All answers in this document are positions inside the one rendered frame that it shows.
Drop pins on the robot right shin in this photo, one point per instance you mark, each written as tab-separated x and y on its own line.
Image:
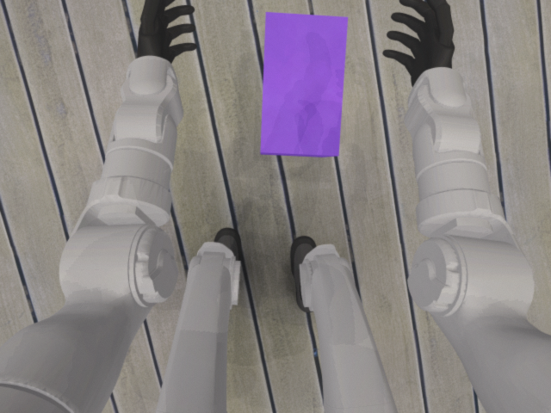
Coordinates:
327	249

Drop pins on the robot right hand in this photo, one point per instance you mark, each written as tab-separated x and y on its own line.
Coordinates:
435	48

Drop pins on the carton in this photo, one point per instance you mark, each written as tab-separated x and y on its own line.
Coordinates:
303	84

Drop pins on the robot left foot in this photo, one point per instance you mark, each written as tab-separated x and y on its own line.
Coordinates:
231	239

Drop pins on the left robot forearm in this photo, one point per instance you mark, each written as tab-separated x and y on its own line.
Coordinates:
134	186

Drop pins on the robot left upper arm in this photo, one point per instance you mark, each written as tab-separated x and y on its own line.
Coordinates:
111	276

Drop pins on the robot left hand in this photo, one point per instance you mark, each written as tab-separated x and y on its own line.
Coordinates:
154	36

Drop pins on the robot right upper arm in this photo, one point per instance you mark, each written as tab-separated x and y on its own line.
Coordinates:
479	291

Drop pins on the right robot forearm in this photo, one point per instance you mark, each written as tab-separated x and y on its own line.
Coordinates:
450	167

